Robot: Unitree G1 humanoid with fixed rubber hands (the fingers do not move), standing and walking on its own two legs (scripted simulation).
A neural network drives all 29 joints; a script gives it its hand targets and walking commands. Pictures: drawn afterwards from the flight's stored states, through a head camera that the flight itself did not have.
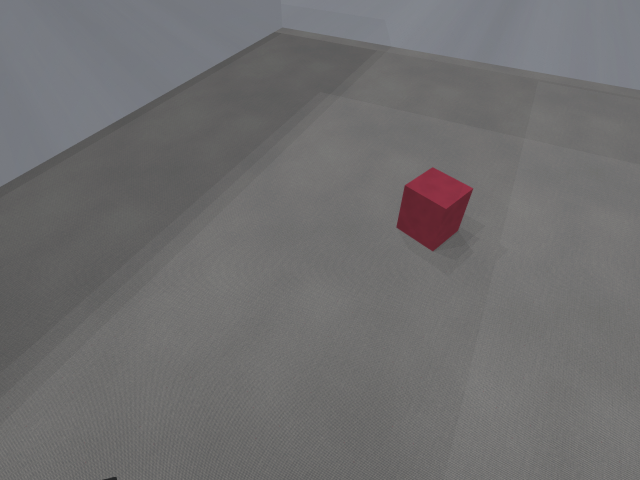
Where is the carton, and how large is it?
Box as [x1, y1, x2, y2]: [396, 167, 472, 250]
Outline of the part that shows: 432,167 405,185 396,227 431,250 437,247 457,230 472,190 471,187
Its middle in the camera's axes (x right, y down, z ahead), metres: +0.50 -0.14 +1.73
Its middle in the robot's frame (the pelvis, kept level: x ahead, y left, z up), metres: +1.37 -0.48 -0.66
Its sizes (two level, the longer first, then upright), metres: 0.210 0.200 0.250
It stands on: the floor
